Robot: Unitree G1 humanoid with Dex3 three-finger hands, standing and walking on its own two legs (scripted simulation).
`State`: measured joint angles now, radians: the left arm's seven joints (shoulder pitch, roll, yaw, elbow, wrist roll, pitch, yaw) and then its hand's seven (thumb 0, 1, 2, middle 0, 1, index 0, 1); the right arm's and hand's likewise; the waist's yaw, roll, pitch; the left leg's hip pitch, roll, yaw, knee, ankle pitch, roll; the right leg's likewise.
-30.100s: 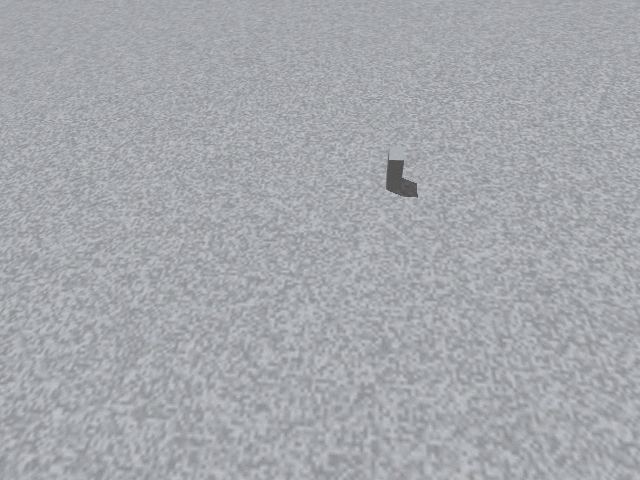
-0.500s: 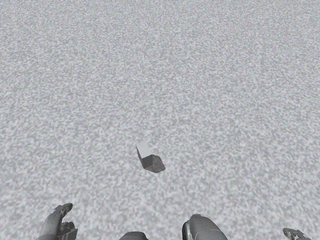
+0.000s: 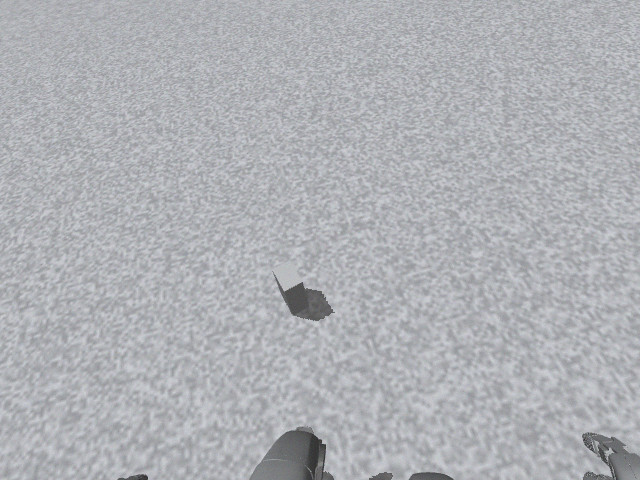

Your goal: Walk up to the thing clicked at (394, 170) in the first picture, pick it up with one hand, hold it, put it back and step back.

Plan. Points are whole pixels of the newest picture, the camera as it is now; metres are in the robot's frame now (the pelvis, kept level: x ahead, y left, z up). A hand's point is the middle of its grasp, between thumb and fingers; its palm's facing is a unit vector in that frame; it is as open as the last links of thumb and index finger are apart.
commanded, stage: step back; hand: left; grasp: from the side
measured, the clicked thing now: (291, 288) +0.71 +0.23 -0.67
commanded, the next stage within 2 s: stand in 1.82 s
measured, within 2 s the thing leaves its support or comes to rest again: neither
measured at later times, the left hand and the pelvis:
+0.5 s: hand out of the picture -0.07 +0.24 -0.14, palm faces +0.10 -0.94 -0.34, open 7.4 cm; pelvis -0.16 -0.03 +0.01, yaw +5 degrees
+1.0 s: hand out of the picture -0.25 +0.22 -0.13, palm faces +0.14 -0.88 -0.45, open 7.4 cm; pelvis -0.28 -0.08 +0.00, yaw +8 degrees
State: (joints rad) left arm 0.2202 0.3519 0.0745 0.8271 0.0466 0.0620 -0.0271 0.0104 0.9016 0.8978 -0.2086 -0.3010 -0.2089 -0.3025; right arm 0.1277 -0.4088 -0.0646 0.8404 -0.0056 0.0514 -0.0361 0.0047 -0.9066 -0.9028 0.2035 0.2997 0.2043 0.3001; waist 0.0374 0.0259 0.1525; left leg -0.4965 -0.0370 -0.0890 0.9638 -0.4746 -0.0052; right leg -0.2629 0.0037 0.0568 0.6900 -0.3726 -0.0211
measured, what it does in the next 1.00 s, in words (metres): walks backwards: left foot, then right foot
